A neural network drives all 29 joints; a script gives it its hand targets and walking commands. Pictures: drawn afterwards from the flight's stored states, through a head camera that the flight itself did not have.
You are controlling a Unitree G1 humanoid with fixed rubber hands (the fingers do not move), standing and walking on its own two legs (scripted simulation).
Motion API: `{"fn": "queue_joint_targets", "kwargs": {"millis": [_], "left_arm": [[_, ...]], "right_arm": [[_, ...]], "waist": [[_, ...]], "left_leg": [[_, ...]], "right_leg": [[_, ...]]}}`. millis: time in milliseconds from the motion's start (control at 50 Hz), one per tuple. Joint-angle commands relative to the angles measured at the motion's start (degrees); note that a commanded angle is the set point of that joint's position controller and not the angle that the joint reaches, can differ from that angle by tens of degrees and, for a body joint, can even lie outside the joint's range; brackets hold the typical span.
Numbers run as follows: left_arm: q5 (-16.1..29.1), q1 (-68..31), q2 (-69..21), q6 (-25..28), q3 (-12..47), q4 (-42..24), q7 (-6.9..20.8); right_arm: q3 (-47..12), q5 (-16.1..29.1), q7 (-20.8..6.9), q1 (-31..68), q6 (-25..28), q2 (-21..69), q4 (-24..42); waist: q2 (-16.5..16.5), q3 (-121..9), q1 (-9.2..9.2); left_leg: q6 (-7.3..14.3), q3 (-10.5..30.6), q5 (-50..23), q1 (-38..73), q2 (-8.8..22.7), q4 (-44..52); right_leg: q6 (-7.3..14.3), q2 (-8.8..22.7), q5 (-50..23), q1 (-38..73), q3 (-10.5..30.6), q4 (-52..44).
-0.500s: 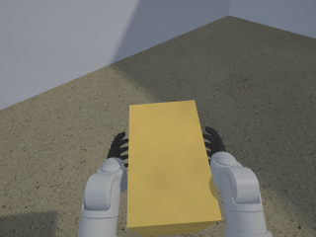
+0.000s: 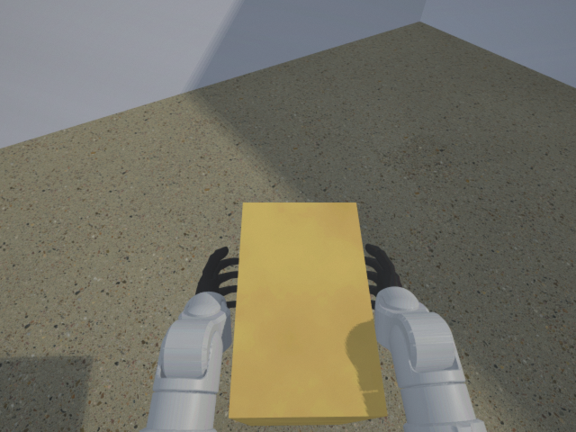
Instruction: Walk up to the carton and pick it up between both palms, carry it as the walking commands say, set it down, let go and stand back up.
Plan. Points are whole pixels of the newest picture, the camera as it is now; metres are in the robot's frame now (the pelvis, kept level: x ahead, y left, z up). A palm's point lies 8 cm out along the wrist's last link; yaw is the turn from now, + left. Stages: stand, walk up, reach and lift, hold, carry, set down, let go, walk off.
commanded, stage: carry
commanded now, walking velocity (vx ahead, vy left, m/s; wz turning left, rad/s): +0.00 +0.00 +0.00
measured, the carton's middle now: (297, 327) +0.27 +0.01 -0.02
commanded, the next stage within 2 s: none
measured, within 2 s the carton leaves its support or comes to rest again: neither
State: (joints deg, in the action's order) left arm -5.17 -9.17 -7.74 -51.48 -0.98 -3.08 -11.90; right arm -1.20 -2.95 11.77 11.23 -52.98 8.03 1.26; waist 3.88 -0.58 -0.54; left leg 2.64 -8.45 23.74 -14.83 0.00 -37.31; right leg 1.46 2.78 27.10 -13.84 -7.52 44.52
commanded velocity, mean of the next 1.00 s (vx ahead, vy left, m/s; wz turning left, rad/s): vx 0.00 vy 0.00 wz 0.17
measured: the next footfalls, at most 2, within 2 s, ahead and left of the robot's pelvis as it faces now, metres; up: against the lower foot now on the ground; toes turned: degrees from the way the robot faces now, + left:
right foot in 0.12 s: +0.07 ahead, -0.11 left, +0.00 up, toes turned -7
left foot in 0.58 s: +0.08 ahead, +0.09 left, +0.00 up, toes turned +9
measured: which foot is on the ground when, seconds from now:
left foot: down 0.00-0.48, up 0.50-0.56, down 0.58-0.80, up 0.82-0.98, down 1.00-1.00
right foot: up 0.00-0.10, down 0.12-0.66, up 0.68-0.78, down 0.80-1.00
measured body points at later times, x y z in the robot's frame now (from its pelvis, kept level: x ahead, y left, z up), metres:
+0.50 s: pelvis +0.07 -0.01 +0.00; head +0.10 -0.02 +0.45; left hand +0.38 +0.12 +0.06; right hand +0.39 -0.13 +0.06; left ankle -0.04 +0.08 -0.70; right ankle +0.04 -0.10 -0.72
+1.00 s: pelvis +0.15 -0.01 +0.00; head +0.16 +0.00 +0.45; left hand +0.40 +0.18 +0.06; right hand +0.46 -0.06 +0.08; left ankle +0.17 +0.09 -0.72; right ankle +0.10 -0.11 -0.72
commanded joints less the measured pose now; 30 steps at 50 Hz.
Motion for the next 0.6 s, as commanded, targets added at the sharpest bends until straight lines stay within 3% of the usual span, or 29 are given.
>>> {"fn": "queue_joint_targets", "kwargs": {"millis": [0, 20, 40, 60, 80, 100, 120, 140, 160, 180, 220, 240, 260, 280, 300, 320, 340, 360, 380, 400, 420, 440, 460, 480, 500, 520, 540, 560, 580], "left_arm": [[13.8, -27.2, -55.8, 2.4, 28.6, -13.1, 9.4], [15.6, -27.5, -56.7, 2.3, 28.8, -18.7, 8.8], [18.1, -28.1, -57.3, 1.7, 29.0, -26.1, 7.5], [17.0, -26.4, -54.3, 0.8, 25.6, -24.5, 6.6], [13.1, -22.3, -49.4, 0.5, 20.2, -14.0, 6.5], [11.9, -19.3, -48.5, 0.3, 19.6, -10.9, 6.5], [9.4, -15.0, -48.6, 0.2, 19.6, -4.8, 7.0], [13.1, -14.8, -52.5, -0.3, 24.0, -14.4, 6.7], [7.3, -11.2, -48.4, 0.0, 18.1, 0.2, 7.8], [3.9, -11.6, -45.2, 1.6, 13.6, 9.2, 8.9], [2.8, -15.3, -43.9, 5.4, 12.3, 11.2, 10.2], [5.1, -20.4, -45.6, 7.5, 15.4, 4.9, 10.4], [5.6, -23.5, -46.0, 9.1, 16.2, 3.9, 10.6], [7.2, -28.2, -48.9, 10.4, 19.1, -0.6, 10.6], [9.2, -32.3, -52.9, 10.9, 23.7, -4.7, 10.9], [12.2, -35.2, -56.9, 10.6, 28.5, -12.3, 10.3], [17.3, -42.1, -59.4, 9.3, 31.8, -25.5, 8.5], [19.8, -43.3, -58.9, 6.9, 31.9, -33.1, 6.7], [17.2, -35.4, -56.1, 4.4, 28.8, -25.3, 6.3], [12.3, -24.9, -51.1, 2.9, 24.1, -13.0, 6.3], [7.9, -16.6, -47.7, 2.7, 20.8, -2.8, 6.4], [9.7, -13.8, -48.6, 2.6, 22.0, -8.8, 5.8], [5.0, -8.7, -45.7, 2.5, 17.6, 2.3, 6.5], [10.1, -12.0, -52.3, 2.1, 24.2, -11.4, 6.6], [12.6, -15.3, -56.3, 0.8, 26.9, -16.2, 6.6], [13.5, -18.8, -57.3, -0.2, 27.4, -17.0, 6.8], [14.5, -23.0, -58.1, -0.5, 27.6, -18.4, 6.9], [15.0, -24.5, -58.3, -1.3, 28.2, -20.3, 6.6], [15.7, -25.7, -58.8, -2.2, 28.8, -22.7, 6.4]], "right_arm": [[-19.0, 9.3, -9.0, 21.1, 4.8, 54.7, 11.9], [-21.0, 11.7, -8.7, 22.2, 4.2, 56.2, 16.9], [-23.0, 14.9, -7.7, 24.1, 3.3, 57.0, 24.7], [-21.4, 14.2, -6.7, 21.5, 1.9, 54.4, 23.1], [-17.1, 10.2, -6.4, 17.0, 1.3, 49.6, 13.5], [-17.3, 9.2, -6.0, 15.1, 0.9, 48.9, 12.1], [-18.9, 7.9, -6.6, 13.0, 0.6, 48.7, 9.1], [-24.9, 12.5, -6.3, 15.4, 0.2, 52.7, 20.6], [-20.5, 7.5, -7.4, 14.1, 0.7, 48.2, 7.9], [-16.2, 4.2, -8.3, 16.7, 2.6, 44.8, -0.6], [-14.2, 3.5, -10.0, 21.3, 6.6, 44.1, -4.4], [-15.4, 5.5, -10.8, 23.6, 8.6, 45.9, -0.9], [-14.8, 6.1, -11.4, 24.9, 10.3, 46.6, -1.4], [-16.5, 7.7, -11.9, 27.1, 11.7, 49.3, 1.2], [-19.3, 8.8, -12.4, 28.1, 12.0, 52.9, 3.0], [-23.8, 11.9, -12.2, 30.7, 11.8, 57.0, 10.9], [-26.0, 16.5, -10.4, 34.1, 10.3, 59.6, 22.2], [-26.3, 18.8, -8.3, 33.0, 8.0, 59.3, 28.5], [-23.5, 15.5, -7.2, 26.4, 5.6, 56.2, 22.6], [-18.7, 10.3, -6.6, 17.0, 4.1, 51.4, 11.5], [-16.8, 7.0, -7.2, 10.2, 3.2, 47.6, 2.4], [-20.2, 9.8, -7.1, 9.2, 2.6, 48.9, 9.0], [-17.1, 5.7, -8.2, 5.7, 2.7, 44.9, -0.9], [-25.0, 12.1, -8.5, 12.4, 2.5, 51.1, 14.1], [-28.1, 15.4, -8.4, 19.0, 1.5, 54.1, 21.6], [-27.9, 16.1, -8.5, 22.3, 0.6, 55.1, 23.0], [-26.7, 16.6, -8.5, 26.9, 0.6, 55.6, 24.6], [-26.3, 16.9, -8.2, 28.1, 0.4, 55.6, 26.6], [-26.6, 17.1, -7.8, 27.5, -0.3, 56.3, 27.7]], "waist": [[-18.4, -23.9, 1.62], [-15.8, -25.0, 1.15], [-12.9, -26.7, 0.45], [-7.7, -28.0, 0.95], [-0.4, -28.6, 1.23], [7.4, -29.3, 1.39], [14.1, -28.3, 1.62], [17.4, -27.0, 1.74], [18.5, -25.7, 1.70], [13.8, -24.1, 1.61], [0.1, -23.9, 1.74], [-8.4, -23.8, 2.19], [-17.4, -22.6, 2.38], [-24.2, -19.9, 2.17], [-24.6, -18.6, 2.27], [-22.6, -17.9, 1.80], [-18.6, -17.5, 1.12], [-13.2, -19.9, 0.96], [-4.7, -23.4, 0.39], [7.4, -25.4, -0.37], [14.3, -26.2, 0.08], [14.9, -25.7, 0.39], [14.1, -25.4, 0.42], [10.5, -23.8, 0.63], [6.2, -23.6, 0.83], [2.6, -23.8, 1.33], [-3.2, -25.0, 1.51], [-13.4, -24.8, 1.89], [-22.2, -23.7, 1.41]], "left_leg": [[6.3, 12.3, -82.2, 26.1, 15.0, 4.6], [4.9, 9.6, -78.9, 25.6, 13.8, 2.4], [3.4, 7.1, -72.9, 22.1, 12.8, -0.1], [1.8, 6.5, -62.5, 15.4, 10.7, -1.4], [0.2, 4.9, -47.2, 7.1, 7.8, -3.4], [-1.4, 2.7, -30.5, 1.1, 4.9, -4.2], [-1.9, 1.8, -18.2, -3.2, 1.9, -0.4], [-2.0, 1.3, -11.7, -5.1, 0.7, 2.8], [-1.8, -0.3, -9.5, -6.1, -0.5, 6.1], [-1.5, -1.0, -17.3, -2.6, -0.1, 7.2], [-0.7, -0.6, -46.9, 12.2, 3.3, 4.5], [0.2, 1.5, -64.7, 19.7, 6.0, 3.0], [1.8, 4.9, -82.6, 26.6, 9.5, 1.6], [2.9, 7.5, -92.9, 30.1, 12.1, 2.2], [2.8, 7.1, -90.8, 29.5, 12.4, 2.2], [2.3, 5.6, -85.9, 27.0, 11.0, 1.3], [0.9, 4.3, -77.3, 21.6, 10.0, -0.7], [-0.5, 3.7, -64.8, 12.4, 9.1, -4.3], [-2.2, 2.1, -45.3, -0.2, 6.8, -10.7], [-3.7, 0.0, -12.0, -15.0, 1.8, -18.4], [-3.6, 4.0, 10.7, -19.1, 0.7, -15.7], [-3.0, 5.6, 11.5, -18.9, 0.8, -10.8], [-2.1, 4.9, 8.4, -17.8, 0.8, -2.4], [-2.0, 3.0, 1.6, -13.0, 0.0, 4.0], [-2.2, 0.6, -8.3, -7.1, -1.0, 7.2], [-2.3, -0.6, -19.6, 2.0, -0.2, 10.4], [-1.2, 2.6, -37.0, 9.4, 3.0, 9.1], [1.8, 9.8, -66.4, 16.6, 8.9, 6.4], [6.0, 18.4, -89.2, 21.6, 15.8, 5.9]], "right_leg": [[0.8, -1.8, 3.0, -11.3, 3.5, -7.5], [0.4, -1.9, -2.1, -8.8, 2.2, -12.5], [0.2, -1.0, -12.8, -2.4, 1.2, -17.7], [1.2, 0.7, -31.1, 4.8, 3.3, -15.2], [2.9, 4.0, -55.0, 12.9, 6.3, -11.5], [4.2, 7.8, -77.3, 19.5, 8.0, -8.8], [5.6, 8.9, -89.0, 22.5, 9.4, -7.7], [5.3, 8.9, -92.8, 24.7, 9.0, -7.3], [4.7, 7.8, -92.4, 25.9, 8.4, -6.7], [3.0, 6.5, -86.3, 22.8, 6.0, -6.1], [1.0, 3.9, -65.1, 9.5, 3.8, -1.9], [0.5, 1.9, -48.9, 1.2, 2.2, 0.9], [0.3, -1.2, -26.2, -7.8, 0.1, 1.0], [0.6, -4.0, -0.1, -14.6, -1.2, -3.2], [0.7, -3.8, 1.9, -15.7, -0.9, -9.2], [0.8, -4.4, -1.3, -13.8, -1.0, -14.9], [0.7, -4.6, -9.3, -8.3, -1.3, -20.4], [1.7, -2.6, -25.0, 2.5, 1.0, -19.8], [4.5, 2.8, -52.8, 16.8, 6.2, -15.2], [9.6, 10.8, -84.6, 31.0, 12.9, -11.3], [13.3, 15.6, -95.2, 33.5, 17.9, -12.6], [11.8, 14.6, -96.4, 32.9, 17.0, -13.0], [9.4, 12.9, -94.7, 33.2, 14.4, -11.9], [6.6, 10.9, -89.6, 29.1, 9.2, -10.3], [4.2, 9.7, -82.5, 24.1, 5.5, -8.8], [2.5, 9.5, -72.6, 16.6, 3.0, -7.8], [0.6, 8.2, -57.7, 9.2, 1.1, -3.8], [-1.7, 5.0, -36.8, -1.1, -1.3, 3.4], [-2.5, 0.4, -3.8, -10.5, -1.6, 7.8]]}}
